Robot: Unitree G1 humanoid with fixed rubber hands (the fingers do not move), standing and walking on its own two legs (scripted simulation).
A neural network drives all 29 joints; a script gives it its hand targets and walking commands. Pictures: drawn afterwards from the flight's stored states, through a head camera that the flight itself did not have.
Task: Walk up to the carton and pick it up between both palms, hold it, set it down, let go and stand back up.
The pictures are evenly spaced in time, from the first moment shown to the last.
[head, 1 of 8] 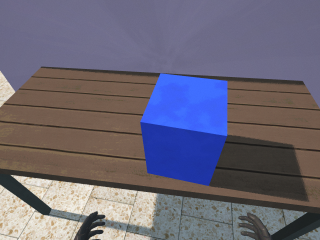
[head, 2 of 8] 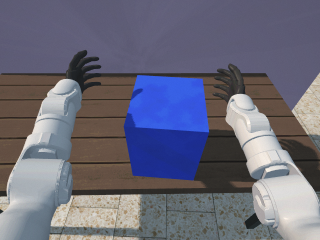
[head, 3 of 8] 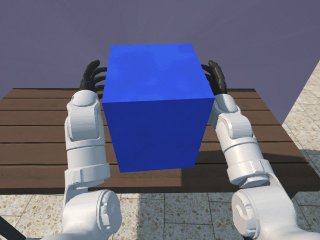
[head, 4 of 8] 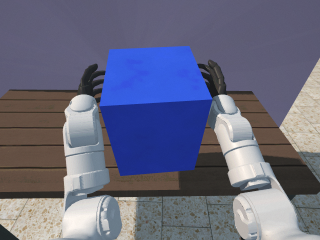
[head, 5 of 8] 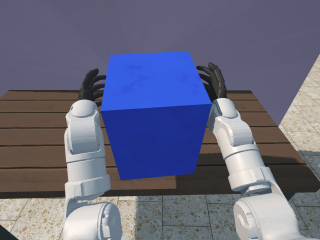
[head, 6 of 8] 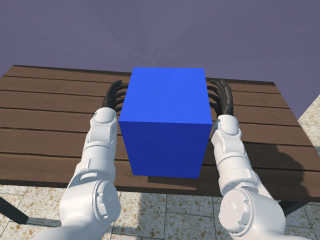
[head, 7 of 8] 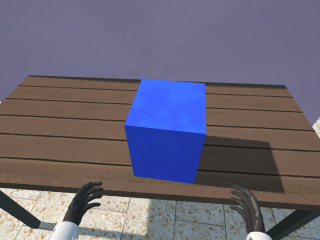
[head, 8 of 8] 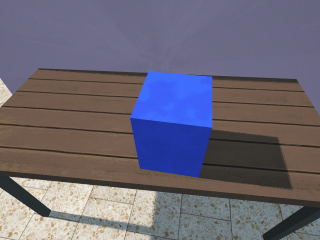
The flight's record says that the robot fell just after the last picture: no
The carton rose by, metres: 0.17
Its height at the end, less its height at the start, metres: +0.00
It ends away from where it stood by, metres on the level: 0.03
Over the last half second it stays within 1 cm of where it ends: yes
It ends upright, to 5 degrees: yes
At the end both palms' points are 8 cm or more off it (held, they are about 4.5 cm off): yes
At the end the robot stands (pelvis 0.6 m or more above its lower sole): yes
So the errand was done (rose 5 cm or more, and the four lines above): yes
